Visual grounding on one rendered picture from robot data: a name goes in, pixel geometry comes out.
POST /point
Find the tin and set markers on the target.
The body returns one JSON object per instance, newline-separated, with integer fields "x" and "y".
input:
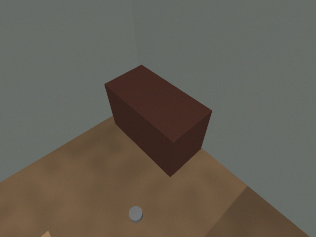
{"x": 135, "y": 214}

